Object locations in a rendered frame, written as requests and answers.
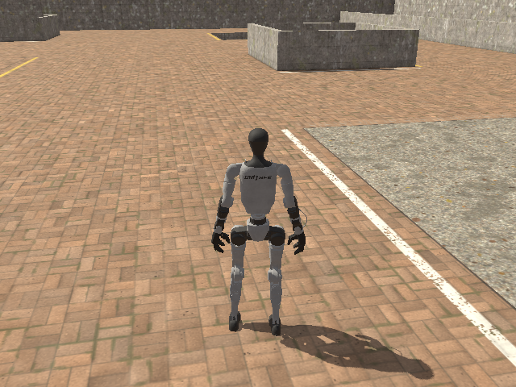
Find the robot thigh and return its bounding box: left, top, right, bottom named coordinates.
left=231, top=225, right=247, bottom=281
left=268, top=225, right=285, bottom=284

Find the robot left hand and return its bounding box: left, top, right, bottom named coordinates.
left=211, top=232, right=230, bottom=253

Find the left robot thigh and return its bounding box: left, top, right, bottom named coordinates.
left=231, top=225, right=247, bottom=281

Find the robot right upper arm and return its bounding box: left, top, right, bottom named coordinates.
left=275, top=163, right=296, bottom=208

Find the right robot thigh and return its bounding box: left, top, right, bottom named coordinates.
left=268, top=225, right=285, bottom=284

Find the robot right forearm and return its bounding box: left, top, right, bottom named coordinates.
left=287, top=196, right=304, bottom=235

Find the robot right hand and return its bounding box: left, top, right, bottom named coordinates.
left=287, top=232, right=306, bottom=255

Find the robot left forearm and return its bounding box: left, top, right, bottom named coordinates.
left=214, top=196, right=229, bottom=234

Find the robot left upper arm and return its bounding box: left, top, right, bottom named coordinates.
left=221, top=163, right=242, bottom=208

